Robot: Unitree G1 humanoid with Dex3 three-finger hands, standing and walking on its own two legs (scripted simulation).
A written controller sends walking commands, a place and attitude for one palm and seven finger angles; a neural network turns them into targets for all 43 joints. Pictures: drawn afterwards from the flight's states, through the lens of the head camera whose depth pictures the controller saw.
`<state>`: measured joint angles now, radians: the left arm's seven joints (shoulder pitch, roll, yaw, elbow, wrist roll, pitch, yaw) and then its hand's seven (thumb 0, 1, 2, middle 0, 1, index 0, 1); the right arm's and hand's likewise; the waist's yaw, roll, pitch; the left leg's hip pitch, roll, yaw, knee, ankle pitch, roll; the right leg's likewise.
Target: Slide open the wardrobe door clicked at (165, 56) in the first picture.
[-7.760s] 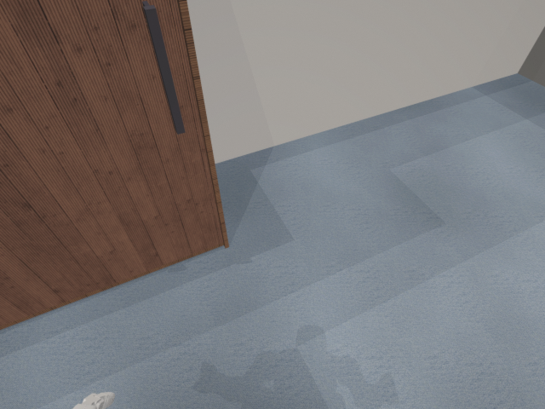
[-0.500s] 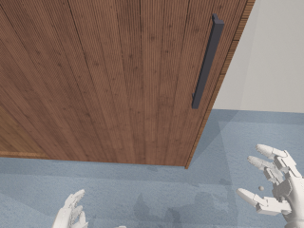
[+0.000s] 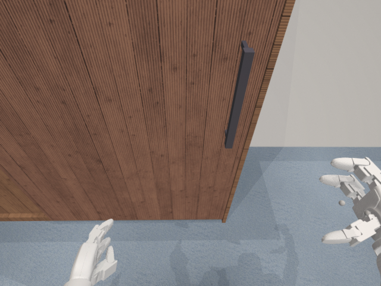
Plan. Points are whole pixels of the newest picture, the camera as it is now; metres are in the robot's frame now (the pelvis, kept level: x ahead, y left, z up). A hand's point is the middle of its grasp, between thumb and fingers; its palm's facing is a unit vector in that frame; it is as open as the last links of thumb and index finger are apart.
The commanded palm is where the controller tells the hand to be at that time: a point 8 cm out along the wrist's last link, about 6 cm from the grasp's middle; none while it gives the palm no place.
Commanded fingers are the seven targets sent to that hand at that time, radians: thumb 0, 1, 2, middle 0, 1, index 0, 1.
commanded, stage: raise the hand with hooked fingers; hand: right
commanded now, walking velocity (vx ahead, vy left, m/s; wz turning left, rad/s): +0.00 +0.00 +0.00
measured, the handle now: (235, 101) +0.55 -0.11 +0.10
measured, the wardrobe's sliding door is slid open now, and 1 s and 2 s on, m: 0.00 0.00 0.00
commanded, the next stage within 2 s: move the hooked fingers beside the handle in 0.70 s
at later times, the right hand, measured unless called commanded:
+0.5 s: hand (341, 182) +0.28 -0.26 +0.13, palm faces +0.03 +1.00 -0.04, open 14.0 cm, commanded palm +0.25 -0.31 +0.14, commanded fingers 0.00 0.50 -0.30 0.30 1.20 0.30 1.20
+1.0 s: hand (331, 174) +0.30 -0.25 +0.13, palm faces +0.03 +1.00 -0.02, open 14.0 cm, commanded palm +0.28 -0.30 +0.14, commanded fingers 0.00 0.50 -0.30 0.30 1.20 0.30 1.20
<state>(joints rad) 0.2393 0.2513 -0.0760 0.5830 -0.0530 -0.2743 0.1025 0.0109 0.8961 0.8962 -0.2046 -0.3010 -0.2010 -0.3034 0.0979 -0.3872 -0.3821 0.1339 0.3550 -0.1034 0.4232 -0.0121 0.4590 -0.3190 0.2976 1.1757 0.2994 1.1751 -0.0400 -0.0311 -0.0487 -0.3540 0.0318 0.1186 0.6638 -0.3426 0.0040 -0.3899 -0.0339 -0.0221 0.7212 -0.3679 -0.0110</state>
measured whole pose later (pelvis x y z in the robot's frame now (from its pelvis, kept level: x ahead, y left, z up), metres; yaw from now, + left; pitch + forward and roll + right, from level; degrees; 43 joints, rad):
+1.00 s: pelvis +0.00 +0.01 +0.01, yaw +0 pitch +1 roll +1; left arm 0.25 0.27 -0.06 0.62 -0.07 -0.24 0.13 0.01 0.90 0.90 -0.20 -0.30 -0.20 -0.30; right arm -0.14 -0.41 -0.40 0.36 0.32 -0.05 0.45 -0.02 0.50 -0.30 0.30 1.20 0.30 1.20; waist -0.03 -0.03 -0.02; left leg -0.29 0.02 0.11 0.59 -0.30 0.02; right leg -0.32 -0.04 -0.03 0.62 -0.32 0.00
